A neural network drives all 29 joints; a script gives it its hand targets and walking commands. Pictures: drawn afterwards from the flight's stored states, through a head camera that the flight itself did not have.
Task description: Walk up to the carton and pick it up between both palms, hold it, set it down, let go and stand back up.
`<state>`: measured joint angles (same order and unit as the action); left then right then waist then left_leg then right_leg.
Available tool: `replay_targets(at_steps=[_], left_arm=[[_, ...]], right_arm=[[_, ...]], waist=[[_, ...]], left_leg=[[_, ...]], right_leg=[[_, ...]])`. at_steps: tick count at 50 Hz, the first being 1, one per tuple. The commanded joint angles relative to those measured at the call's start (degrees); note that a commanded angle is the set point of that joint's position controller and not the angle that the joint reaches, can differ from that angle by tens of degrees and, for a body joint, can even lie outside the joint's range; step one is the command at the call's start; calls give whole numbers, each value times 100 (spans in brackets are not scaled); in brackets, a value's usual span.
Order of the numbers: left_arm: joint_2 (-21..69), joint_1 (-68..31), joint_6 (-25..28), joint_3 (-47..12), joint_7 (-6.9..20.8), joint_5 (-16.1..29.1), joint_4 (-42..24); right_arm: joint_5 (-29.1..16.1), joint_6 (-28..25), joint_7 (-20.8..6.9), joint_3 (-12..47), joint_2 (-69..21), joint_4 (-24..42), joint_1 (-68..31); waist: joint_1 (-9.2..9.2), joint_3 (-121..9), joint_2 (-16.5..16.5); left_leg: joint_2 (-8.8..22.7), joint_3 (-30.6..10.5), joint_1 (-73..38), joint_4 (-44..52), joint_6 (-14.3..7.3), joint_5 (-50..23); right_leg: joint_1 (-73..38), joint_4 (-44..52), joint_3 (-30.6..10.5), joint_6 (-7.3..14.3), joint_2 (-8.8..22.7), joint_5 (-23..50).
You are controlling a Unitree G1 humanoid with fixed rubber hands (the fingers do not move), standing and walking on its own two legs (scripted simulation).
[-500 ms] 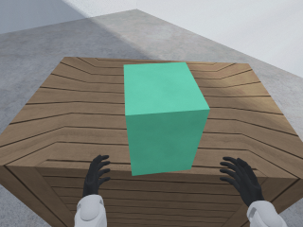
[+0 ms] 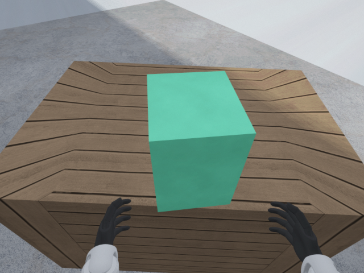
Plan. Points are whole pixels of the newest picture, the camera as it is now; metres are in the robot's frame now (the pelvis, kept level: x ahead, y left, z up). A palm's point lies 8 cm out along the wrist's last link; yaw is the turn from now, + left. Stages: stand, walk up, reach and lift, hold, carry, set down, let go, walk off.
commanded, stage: set down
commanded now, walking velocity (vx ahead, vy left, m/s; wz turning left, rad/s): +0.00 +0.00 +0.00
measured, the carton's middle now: (190, 142) +0.42 +0.00 +0.06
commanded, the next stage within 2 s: let go in 1.32 s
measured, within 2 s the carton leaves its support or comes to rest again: neither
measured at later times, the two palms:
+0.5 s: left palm (104, 254) +0.19 +0.18 -0.03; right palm (304, 259) +0.17 -0.23 -0.01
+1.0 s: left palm (98, 267) +0.17 +0.20 -0.07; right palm (296, 267) +0.17 -0.23 -0.05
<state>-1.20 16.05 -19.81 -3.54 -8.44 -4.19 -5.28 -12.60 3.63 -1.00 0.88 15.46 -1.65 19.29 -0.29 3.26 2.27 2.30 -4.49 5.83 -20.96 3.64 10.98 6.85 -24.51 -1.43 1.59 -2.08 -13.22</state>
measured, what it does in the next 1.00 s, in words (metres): stands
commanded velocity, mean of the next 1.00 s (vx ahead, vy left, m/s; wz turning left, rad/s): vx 0.00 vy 0.00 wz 0.00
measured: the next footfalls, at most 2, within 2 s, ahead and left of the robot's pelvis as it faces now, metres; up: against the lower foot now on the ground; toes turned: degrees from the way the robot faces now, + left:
none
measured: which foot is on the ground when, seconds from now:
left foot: down 0.00-1.00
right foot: down 0.00-1.00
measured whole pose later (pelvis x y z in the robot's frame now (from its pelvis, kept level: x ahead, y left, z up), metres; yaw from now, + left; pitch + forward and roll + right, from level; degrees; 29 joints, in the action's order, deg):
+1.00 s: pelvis +0.01 +0.00 +0.00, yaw +0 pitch -3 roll +1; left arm -8.0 15.5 -8.7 -2.4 -2.9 -4.2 19.4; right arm -2.9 -5.2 0.0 0.9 12.4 -24.6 16.7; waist -0.3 4.5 1.6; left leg 2.3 -4.2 5.8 -21.0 3.6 12.1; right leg 6.8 -24.5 -1.6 1.6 -2.0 -14.3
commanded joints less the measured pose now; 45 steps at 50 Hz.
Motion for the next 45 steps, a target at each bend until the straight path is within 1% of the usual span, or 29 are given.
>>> replay_targets(at_steps=[1,2,4,6,7,8,12,13,14,17,18,19,23,24,25,27,28,29,30,31,32,33,37,38,39,40,42,43,45], left_arm=[[-803,-125,459,148,65,627,-764],[-830,-101,522,122,62,644,-850],[-828,-188,591,166,99,620,-657],[-959,-149,659,252,173,640,-416],[-934,-92,684,222,168,632,-382],[-1009,-132,764,274,175,674,-434],[-1043,-141,906,316,190,648,-240],[-1071,-196,954,331,223,687,-182],[-1064,-212,933,356,261,631,173],[-1157,-159,1046,396,280,653,197],[-1168,-168,1032,445,357,581,622],[-1218,-171,1065,483,343,602,382],[-1327,-338,1266,513,360,634,509],[-1389,-382,1302,529,346,659,445],[-1429,-424,1275,557,424,612,894],[-1448,-450,1358,647,394,621,688],[-1492,-458,1375,657,417,587,900],[-1418,-497,1400,596,387,628,778],[-1520,-505,1358,636,452,614,1162],[-1459,-563,1385,621,454,637,1070],[-1476,-595,1451,596,412,680,845],[-1547,-612,1415,628,456,680,1154],[-1564,-746,1375,633,512,607,1598],[-1590,-810,1428,652,484,671,1267],[-1665,-857,1417,610,513,681,1489],[-1650,-941,1459,620,479,697,1294],[-1673,-1025,1447,600,519,697,1583],[-1653,-1029,1483,535,469,739,1408],[-1688,-1011,1460,612,536,675,1745]], right_arm=[[252,-298,41,-415,352,870,-244],[233,-337,20,-421,347,895,-230],[307,-354,48,-427,291,727,-218],[394,-405,90,-420,205,637,-185],[400,-417,63,-384,248,533,-145],[415,-472,65,-376,167,681,-177],[444,-580,48,-360,140,384,-161],[494,-611,71,-344,96,430,-200],[565,-603,78,-290,47,157,-188],[560,-724,75,-265,60,132,-234],[626,-701,113,-150,-83,-201,-168],[593,-764,119,-159,-67,-89,-167],[686,-916,127,-138,-139,-232,-245],[701,-958,137,-156,-165,-271,-297],[775,-925,177,-97,-265,-532,-279],[729,-997,153,-97,-180,-406,-332],[798,-1002,162,-107,-216,-599,-353],[788,-1050,144,-180,-164,-599,-385],[886,-1013,175,-118,-243,-821,-424],[886,-1042,173,-128,-270,-808,-449],[832,-1099,139,-168,-195,-633,-489],[881,-1062,172,-141,-256,-800,-504],[1048,-1081,167,-161,-338,-1221,-558],[1011,-1141,151,-193,-281,-880,-701],[1057,-1139,170,-212,-375,-1152,-631],[1040,-1198,159,-194,-317,-1040,-717],[1123,-1182,165,-261,-352,-1352,-789],[1083,-1219,132,-266,-339,-1281,-837],[1135,-1220,164,-233,-397,-1621,-731]], waist=[[-109,-179,39],[-97,-285,18],[-75,-213,5],[-83,-251,133],[-78,-275,66],[-116,-334,147],[-118,-358,-6],[-142,-281,103],[-106,-174,84],[-156,-299,56],[-114,-112,121],[-173,-165,73],[-151,-241,159],[-162,-308,50],[-107,-189,143],[-176,-250,33],[-177,-162,5],[-135,-233,-81],[-157,-15,27],[-114,-109,-2],[-157,-252,-44],[-128,-144,26],[-111,23,-75],[-189,-164,-45],[-126,-61,-66],[-148,-198,-102],[-95,-115,-24],[-97,-258,-93],[-60,-127,-57]], left_leg=[[-388,794,-623,525,-415,-395],[-385,789,-665,512,-406,-458],[-393,807,-692,536,-397,-446],[-393,808,-638,485,-440,-465],[-390,805,-672,507,-408,-457],[-398,806,-623,484,-442,-436],[-401,836,-633,479,-411,-493],[-409,833,-556,482,-433,-471],[-431,871,-544,482,-431,-362],[-423,858,-564,454,-424,-512],[-445,883,-469,464,-425,-384],[-441,884,-515,478,-431,-493],[-430,849,-497,454,-434,-518],[-448,888,-482,428,-422,-514],[-466,920,-422,456,-449,-309],[-443,897,-480,470,-433,-475],[-444,915,-442,430,-451,-397],[-427,885,-495,446,-427,-435],[-443,912,-398,442,-451,-265],[-440,937,-449,467,-445,-304],[-414,919,-487,455,-439,-432],[-438,934,-436,443,-456,-282],[-455,965,-364,459,-456,-176],[-444,977,-391,463,-461,-190],[-427,961,-357,439,-476,-147],[-426,989,-360,416,-477,-212],[-424,961,-337,423,-472,-100],[-391,942,-358,407,-454,-171],[-420,975,-327,402,-463,-145]], right_leg=[[203,1154,-57,-175,224,432],[148,1121,-39,-179,202,536],[155,1148,-36,-182,199,492],[134,1123,-62,-241,246,736],[142,1123,-37,-234,232,636],[176,1116,-81,-247,253,656],[120,1110,-82,-231,264,665],[146,1109,-65,-267,275,758],[153,1128,-99,-262,299,667],[101,1086,-82,-293,292,934],[28,1106,-143,-300,349,925],[87,1108,-89,-322,328,959],[82,1028,-64,-325,326,1068],[33,1025,-78,-318,332,1056],[43,1080,-140,-320,379,858],[49,1065,-90,-318,342,984],[109,1047,-86,-312,355,888],[126,1044,-35,-268,320,720],[178,1092,-78,-283,354,544],[202,1111,-64,-271,341,540],[219,1071,-18,-263,310,586],[238,1075,-56,-271,347,489],[292,1086,-19,-221,351,285],[341,1079,18,-228,304,153],[405,1052,14,-231,321,155],[353,1029,1,-210,318,200],[415,1033,37,-201,301,77],[416,983,53,-170,264,126],[388,994,9,-201,319,263]])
